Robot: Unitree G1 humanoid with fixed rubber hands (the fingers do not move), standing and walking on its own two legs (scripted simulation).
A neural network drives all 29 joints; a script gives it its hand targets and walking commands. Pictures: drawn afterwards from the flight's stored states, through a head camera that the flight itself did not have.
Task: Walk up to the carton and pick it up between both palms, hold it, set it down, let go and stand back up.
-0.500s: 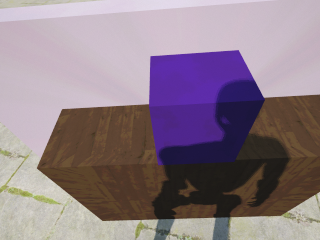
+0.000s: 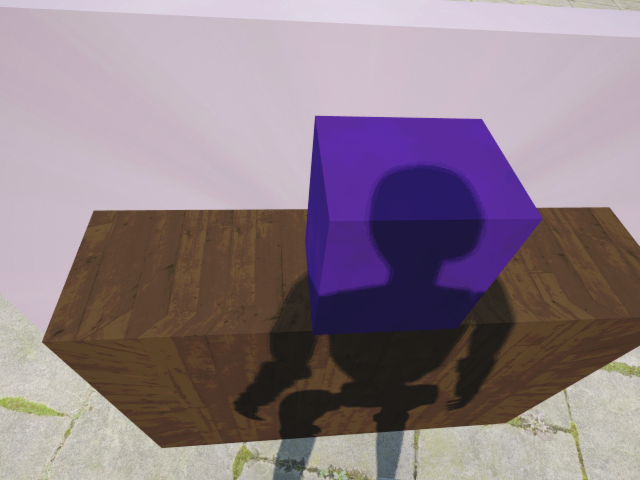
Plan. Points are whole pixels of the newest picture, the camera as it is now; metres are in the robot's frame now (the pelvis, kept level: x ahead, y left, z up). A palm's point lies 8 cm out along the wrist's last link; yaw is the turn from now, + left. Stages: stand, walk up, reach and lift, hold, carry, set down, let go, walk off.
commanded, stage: walk up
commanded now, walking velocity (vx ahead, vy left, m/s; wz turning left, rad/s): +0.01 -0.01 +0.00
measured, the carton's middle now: (392, 232) +0.44 -0.08 +0.06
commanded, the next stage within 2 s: stand in 1.92 s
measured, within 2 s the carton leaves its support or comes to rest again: neither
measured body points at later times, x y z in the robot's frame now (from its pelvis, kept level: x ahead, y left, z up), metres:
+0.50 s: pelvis +0.01 -0.05 +0.00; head +0.02 -0.04 +0.45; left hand +0.04 +0.17 -0.17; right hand +0.00 -0.27 -0.16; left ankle -0.01 +0.09 -0.75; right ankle +0.02 -0.16 -0.75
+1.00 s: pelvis +0.01 -0.16 -0.01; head +0.05 -0.20 +0.44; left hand +0.04 +0.09 -0.14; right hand +0.01 -0.42 -0.18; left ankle -0.03 +0.03 -0.70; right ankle +0.04 -0.27 -0.75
